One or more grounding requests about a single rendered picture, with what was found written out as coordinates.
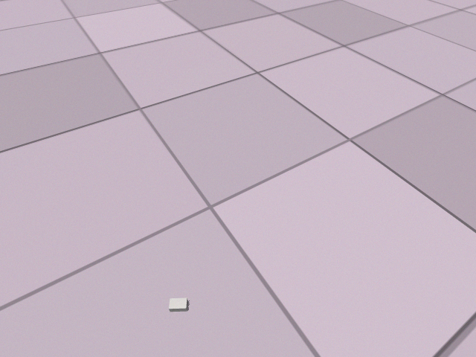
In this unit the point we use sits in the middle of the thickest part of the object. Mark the small box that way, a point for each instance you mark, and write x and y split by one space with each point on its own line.
178 305

